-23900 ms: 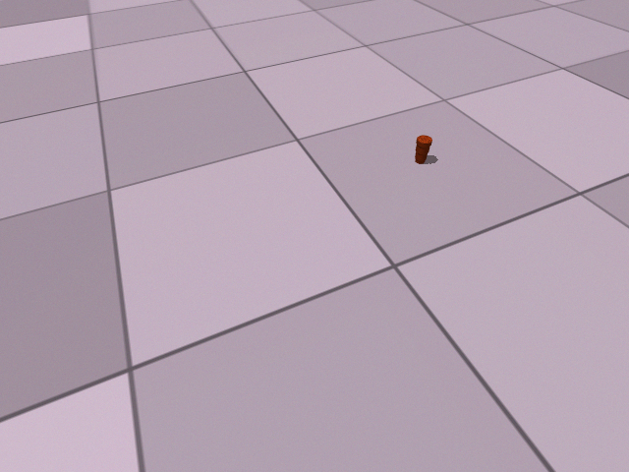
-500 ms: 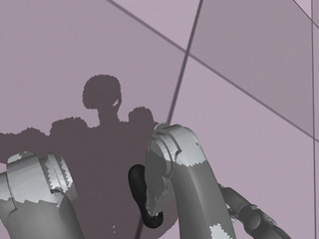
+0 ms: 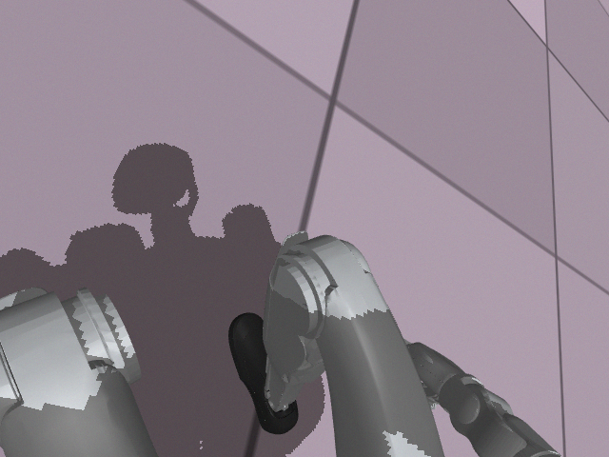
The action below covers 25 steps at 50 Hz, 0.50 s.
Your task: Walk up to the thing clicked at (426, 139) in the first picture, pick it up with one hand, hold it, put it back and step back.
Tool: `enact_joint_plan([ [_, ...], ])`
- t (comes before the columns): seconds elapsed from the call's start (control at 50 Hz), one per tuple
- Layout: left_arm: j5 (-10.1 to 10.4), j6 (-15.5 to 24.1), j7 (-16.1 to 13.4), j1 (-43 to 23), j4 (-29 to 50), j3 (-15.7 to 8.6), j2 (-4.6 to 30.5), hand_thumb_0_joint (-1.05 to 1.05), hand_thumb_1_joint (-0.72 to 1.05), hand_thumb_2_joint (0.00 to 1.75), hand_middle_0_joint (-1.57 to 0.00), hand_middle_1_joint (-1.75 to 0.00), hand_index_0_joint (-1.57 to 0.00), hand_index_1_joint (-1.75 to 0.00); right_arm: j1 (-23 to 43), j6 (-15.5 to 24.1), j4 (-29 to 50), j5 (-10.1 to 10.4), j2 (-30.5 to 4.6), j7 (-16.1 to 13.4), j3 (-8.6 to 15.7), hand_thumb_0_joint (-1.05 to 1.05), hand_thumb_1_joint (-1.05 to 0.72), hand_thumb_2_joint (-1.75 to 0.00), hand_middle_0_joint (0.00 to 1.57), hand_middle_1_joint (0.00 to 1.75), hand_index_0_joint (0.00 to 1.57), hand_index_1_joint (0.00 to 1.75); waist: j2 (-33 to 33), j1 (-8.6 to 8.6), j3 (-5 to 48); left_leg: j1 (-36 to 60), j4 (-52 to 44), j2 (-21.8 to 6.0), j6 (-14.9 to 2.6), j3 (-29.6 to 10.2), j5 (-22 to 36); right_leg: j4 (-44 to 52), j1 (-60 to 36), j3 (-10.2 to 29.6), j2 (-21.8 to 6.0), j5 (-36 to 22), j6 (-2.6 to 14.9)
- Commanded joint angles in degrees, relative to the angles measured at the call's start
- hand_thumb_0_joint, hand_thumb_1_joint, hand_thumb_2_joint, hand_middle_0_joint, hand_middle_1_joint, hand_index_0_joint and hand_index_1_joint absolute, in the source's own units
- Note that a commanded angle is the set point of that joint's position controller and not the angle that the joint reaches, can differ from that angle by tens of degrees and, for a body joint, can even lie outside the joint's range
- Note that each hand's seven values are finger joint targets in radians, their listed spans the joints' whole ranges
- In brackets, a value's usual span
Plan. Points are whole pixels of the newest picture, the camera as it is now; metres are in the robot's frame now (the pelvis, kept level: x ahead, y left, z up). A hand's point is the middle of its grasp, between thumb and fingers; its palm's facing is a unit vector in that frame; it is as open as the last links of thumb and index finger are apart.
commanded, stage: lower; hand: left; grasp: from the side
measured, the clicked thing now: out of the picture +0.44 +0.38 -0.21
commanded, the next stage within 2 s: loosen in 0.06 s
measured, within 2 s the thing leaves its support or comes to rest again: rests again in 1.56 s
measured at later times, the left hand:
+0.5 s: hand out of the picture +0.44 +0.39 -0.16, palm faces +0.62 -0.79 -0.02, open 7.4 cm
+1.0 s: hand out of the picture +0.45 +0.38 -0.15, palm faces +0.61 -0.79 -0.01, open 13.4 cm
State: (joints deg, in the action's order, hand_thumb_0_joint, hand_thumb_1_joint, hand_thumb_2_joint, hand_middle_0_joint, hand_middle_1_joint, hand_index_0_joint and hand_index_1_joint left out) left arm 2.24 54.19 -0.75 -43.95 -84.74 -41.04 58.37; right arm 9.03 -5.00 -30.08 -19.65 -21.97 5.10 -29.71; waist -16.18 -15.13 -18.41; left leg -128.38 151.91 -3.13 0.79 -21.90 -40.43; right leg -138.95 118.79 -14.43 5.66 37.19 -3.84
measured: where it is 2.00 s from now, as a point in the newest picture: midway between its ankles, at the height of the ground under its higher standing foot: (196, 433)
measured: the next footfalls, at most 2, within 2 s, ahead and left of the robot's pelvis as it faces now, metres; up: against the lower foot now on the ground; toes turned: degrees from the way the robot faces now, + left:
none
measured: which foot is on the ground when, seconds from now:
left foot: down 0.00-1.00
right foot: down 0.00-1.00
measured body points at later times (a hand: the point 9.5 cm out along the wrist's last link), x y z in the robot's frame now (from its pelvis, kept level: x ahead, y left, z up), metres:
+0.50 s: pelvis +0.00 +0.00 +0.00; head +0.23 +0.19 +0.33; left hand +0.40 +0.43 -0.15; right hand +0.17 -0.24 -0.03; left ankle +0.08 +0.13 -0.25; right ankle +0.13 -0.12 -0.25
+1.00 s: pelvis +0.00 +0.00 +0.00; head +0.23 +0.19 +0.33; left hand +0.41 +0.42 -0.15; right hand +0.17 -0.24 -0.03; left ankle +0.08 +0.13 -0.25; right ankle +0.13 -0.12 -0.25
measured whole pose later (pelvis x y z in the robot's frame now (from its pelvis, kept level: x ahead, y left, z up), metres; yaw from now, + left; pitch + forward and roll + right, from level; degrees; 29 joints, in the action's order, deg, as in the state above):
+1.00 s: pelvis +0.00 +0.00 +0.00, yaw -1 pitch +13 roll -18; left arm 3.9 56.1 -1.7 -44.6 -86.5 -38.7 59.4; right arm 10.1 -6.1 -28.4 -19.8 -21.6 5.1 -32.1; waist -16.9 -15.2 -18.4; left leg -127.9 151.8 -3.9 -0.1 -22.7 -40.3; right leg -137.6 118.0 -15.1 6.5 36.1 -4.3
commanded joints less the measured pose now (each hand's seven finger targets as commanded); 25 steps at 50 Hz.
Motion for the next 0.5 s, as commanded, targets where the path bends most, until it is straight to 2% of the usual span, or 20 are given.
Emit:
enact_joint_plan([
  [0.0, 0.93, 5.64, -0.67, -12.61, 9.11, 0.06, 16.30, 0.00, 0.18, 1.33, -1.32, -1.53, -1.36, -1.51, -2.61, -1.30, 0.74, -0.54, -20.96, -0.90, 6.27, 0.00, -0.89, -0.90, 0.20, 0.30, 0.20, 0.30, 36.47, -6.25, 34.02, 25.22, -18.42, -4.48, 0.97, 4.67, 10.21, 9.24, -15.12, -6.23, 1.48, -12.06, 3.72],
  [0.14, 1.67, 5.97, -0.35, -11.38, 7.59, 0.90, 15.77, 0.00, 0.17, 1.32, -1.32, -1.52, -1.36, -1.50, -1.97, -1.22, 1.09, -0.66, -20.69, -1.03, 5.65, 0.00, -0.89, -0.90, 0.20, 0.30, 0.20, 0.30, 34.07, -6.16, 34.21, 23.83, -17.20, -4.44, 0.39, 4.95, 9.86, 10.09, -16.21, -6.10, 2.07, -12.34, 3.54],
  [0.16, 1.94, 6.12, -0.27, -11.50, 7.75, 0.90, 15.89, 0.00, 0.18, 1.24, -1.34, -1.48, -1.39, -1.45, -1.61, -1.10, 1.33, -0.49, -20.57, -1.08, 5.62, 0.00, -0.89, -0.89, 0.20, 0.30, 0.20, 0.30, 33.68, -6.17, 33.65, 22.92, -17.23, -4.34, 0.17, 5.15, 8.95, 10.35, -16.00, -6.07, 2.07, -11.73, 3.59],
  [0.18, 2.05, 6.19, -0.30, -11.68, 7.39, 0.99, 15.00, 0.00, 0.11, 1.16, -1.31, -1.41, -1.37, -1.37, -1.80, -1.18, 1.37, -0.52, -20.81, -1.14, 5.67, 0.00, -0.90, -0.89, 0.20, 0.30, 0.20, 0.30, 33.83, -6.47, 33.69, 24.16, -17.96, -4.51, 0.50, 4.71, 9.03, 10.27, -15.97, -6.61, 2.02, -11.55, 3.56],
  [0.2, 2.18, 6.37, -0.25, -11.80, 7.70, 0.93, 15.58, 0.00, 0.09, 1.08, -1.27, -1.35, -1.33, -1.31, -1.43, -1.11, 1.35, -0.47, -20.81, -1.08, 5.56, 0.00, -0.90, -0.89, 0.20, 0.30, 0.20, 0.30, 34.52, -6.07, 33.09, 23.67, -18.16, -4.53, 0.57, 4.60, 8.19, 10.03, -15.24, -6.52, 2.06, -10.81, 3.72],
  [0.24, 2.48, 6.56, -0.06, -11.88, 7.91, 0.86, 15.58, 0.00, 0.05, 0.97, -1.24, -1.30, -1.30, -1.26, -1.51, -1.12, 1.29, -0.45, -20.89, -1.16, 5.66, 0.00, -0.90, -0.89, 0.20, 0.30, 0.20, 0.30, 34.64, -6.30, 33.48, 24.23, -17.93, -4.63, 0.52, 4.52, 8.24, 10.03, -15.18, -6.52, 2.17, -11.06, 3.67],
  [0.26, 2.28, 6.68, -0.08, -12.14, 7.55, 1.37, 15.11, 0.00, 0.03, 0.94, -1.22, -1.27, -1.28, -1.22, -1.35, -1.22, 1.36, -0.46, -21.02, -1.17, 5.55, 0.00, -0.90, -0.89, 0.20, 0.30, 0.20, 0.30, 34.87, -6.68, 32.92, 24.31, -18.54, -4.65, 0.72, 4.01, 8.29, 9.73, -14.74, -6.91, 1.98, -10.98, 3.70],
  [0.38, 2.40, 6.76, 0.07, -12.32, 8.14, 2.16, 14.73, 0.00, -0.09, 0.77, -1.08, -1.09, -1.13, -1.05, -1.63, -1.31, 1.50, -0.44, -20.56, -1.02, 5.38, 0.00, -0.90, -0.89, 0.20, 0.30, 0.20, 0.30, 34.52, -6.41, 33.52, 23.98, -18.00, -4.57, 0.50, 4.47, 8.93, 10.07, -15.65, -6.54, 2.25, -11.71, 3.73],
  [0.46, 2.22, 6.38, 0.03, -12.40, 7.93, 2.58, 14.30, 0.00, -0.12, 0.68, -0.98, -0.97, -1.03, -0.94, -1.60, -1.43, 1.58, -0.43, -20.44, -1.06, 5.46, 0.00, -0.90, -0.89, 0.20, 0.30, 0.20, 0.30, 34.85, -6.22, 33.07, 24.54, -18.43, -4.62, 0.57, 4.35, 8.83, 10.11, -14.85, -6.54, 2.22, -11.21, 3.93],
  [0.48, 2.20, 6.47, 0.08, -12.76, 7.83, 3.03, 13.75, 0.00, -0.11, 0.67, -0.96, -0.95, -1.01, -0.92, -1.65, -1.44, 1.30, -0.52, -20.58, -1.09, 5.48, 0.00, -0.90, -0.89, 0.20, 0.30, 0.20, 0.30, 34.87, -6.70, 32.93, 24.79, -18.38, -4.73, 0.63, 4.20, 9.12, 10.10, -14.97, -6.64, 2.17, -11.68, 3.78],
])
